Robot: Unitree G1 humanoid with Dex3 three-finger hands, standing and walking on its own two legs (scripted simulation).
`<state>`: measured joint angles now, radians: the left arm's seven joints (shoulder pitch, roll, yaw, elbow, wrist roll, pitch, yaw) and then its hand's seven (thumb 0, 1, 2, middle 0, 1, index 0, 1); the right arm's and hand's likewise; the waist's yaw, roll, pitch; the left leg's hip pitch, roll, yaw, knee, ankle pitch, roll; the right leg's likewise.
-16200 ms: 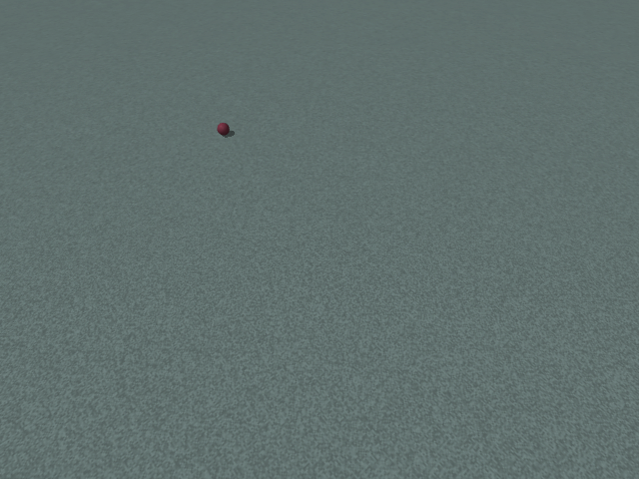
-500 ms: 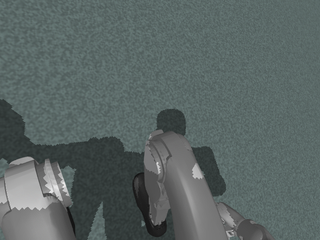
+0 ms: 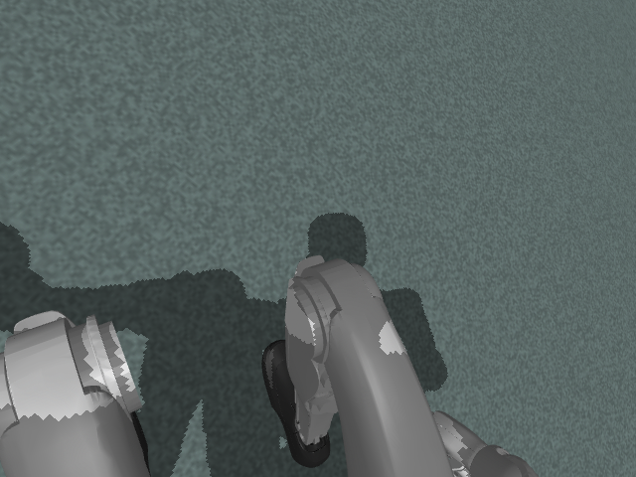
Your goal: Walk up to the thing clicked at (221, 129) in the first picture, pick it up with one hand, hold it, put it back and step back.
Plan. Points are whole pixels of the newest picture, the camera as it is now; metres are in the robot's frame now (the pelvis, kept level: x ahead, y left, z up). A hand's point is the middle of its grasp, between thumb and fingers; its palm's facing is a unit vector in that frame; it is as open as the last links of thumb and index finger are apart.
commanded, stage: close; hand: left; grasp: from above
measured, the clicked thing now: out of the picture +0.38 +0.36 -0.26
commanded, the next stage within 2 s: settle in 0.72 s
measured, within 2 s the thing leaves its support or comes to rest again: leaves its support in 1.08 s
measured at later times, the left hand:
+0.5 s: hand out of the picture +0.37 +0.34 -0.25, palm faces -0.41 -0.20 -0.89, open 8.7 cm
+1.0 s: hand out of the picture +0.37 +0.35 -0.24, palm faces -0.42 -0.21 -0.88, open 6.9 cm
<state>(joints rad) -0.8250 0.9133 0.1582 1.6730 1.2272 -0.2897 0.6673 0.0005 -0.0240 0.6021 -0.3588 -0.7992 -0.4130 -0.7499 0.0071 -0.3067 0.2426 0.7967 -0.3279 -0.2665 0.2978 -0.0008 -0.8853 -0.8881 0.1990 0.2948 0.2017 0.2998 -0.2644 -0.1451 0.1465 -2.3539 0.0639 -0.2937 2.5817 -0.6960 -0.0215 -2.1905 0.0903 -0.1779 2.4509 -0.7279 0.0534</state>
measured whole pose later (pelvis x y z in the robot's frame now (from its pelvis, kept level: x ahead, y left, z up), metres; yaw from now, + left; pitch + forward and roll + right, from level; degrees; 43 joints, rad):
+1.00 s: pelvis +0.00 +0.00 +0.00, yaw +0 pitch +25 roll -12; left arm -0.81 0.88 0.20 1.64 1.25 -0.27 0.66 -0.06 0.27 0.31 -0.66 -0.54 -1.01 -0.50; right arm 0.02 -0.31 0.22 0.79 -0.33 -0.26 0.28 0.00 -0.89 -0.89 0.20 0.29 0.20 0.30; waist -0.27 -0.13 0.11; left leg -2.37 0.06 -0.29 2.59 -0.69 -0.02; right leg -2.21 0.09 -0.18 2.46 -0.72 0.05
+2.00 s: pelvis -0.01 -0.01 +0.06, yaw +7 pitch +32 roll -7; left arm -0.74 0.64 0.08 1.18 1.15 -0.16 0.28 -0.05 0.23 0.35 -0.70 -0.50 -1.10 -0.52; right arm 0.15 -0.27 0.00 0.77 -0.11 -0.05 0.14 0.00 -0.92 -0.90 0.20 0.29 0.20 0.30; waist -0.13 0.01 -0.10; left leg -2.28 0.05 -0.14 2.31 -0.61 -0.01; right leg -2.15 0.03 -0.08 2.27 -0.70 0.03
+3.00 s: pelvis +0.02 +0.01 +0.37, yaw +14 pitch +18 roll -3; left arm -0.30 0.43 -0.16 0.76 1.00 0.03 0.14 0.02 0.19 0.54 -0.60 -0.68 -0.84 -0.73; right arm 0.21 -0.24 -0.03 0.73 0.03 -0.02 -0.05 0.00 -0.91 -0.90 0.20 0.30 0.21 0.30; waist -0.06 0.04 -0.15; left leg -1.10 0.05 -0.01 1.26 -0.48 0.00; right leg -1.02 0.00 -0.01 1.23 -0.52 0.03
